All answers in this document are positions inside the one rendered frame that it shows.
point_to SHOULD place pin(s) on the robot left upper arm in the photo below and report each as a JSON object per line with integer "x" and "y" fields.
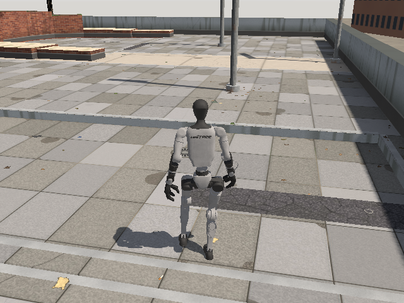
{"x": 178, "y": 143}

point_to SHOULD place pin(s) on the robot left hand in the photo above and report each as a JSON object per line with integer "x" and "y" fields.
{"x": 168, "y": 191}

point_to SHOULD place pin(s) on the left robot forearm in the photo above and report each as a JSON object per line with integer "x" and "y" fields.
{"x": 172, "y": 171}

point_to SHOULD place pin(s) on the robot right upper arm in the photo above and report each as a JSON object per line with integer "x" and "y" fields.
{"x": 223, "y": 141}

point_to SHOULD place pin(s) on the right robot forearm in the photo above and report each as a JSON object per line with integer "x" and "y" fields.
{"x": 229, "y": 166}

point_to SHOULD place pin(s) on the humanoid robot head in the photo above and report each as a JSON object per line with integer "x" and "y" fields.
{"x": 200, "y": 109}

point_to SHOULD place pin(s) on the robot right hand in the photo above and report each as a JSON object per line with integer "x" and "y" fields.
{"x": 227, "y": 178}

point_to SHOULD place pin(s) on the robot left foot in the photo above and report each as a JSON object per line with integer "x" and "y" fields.
{"x": 183, "y": 241}

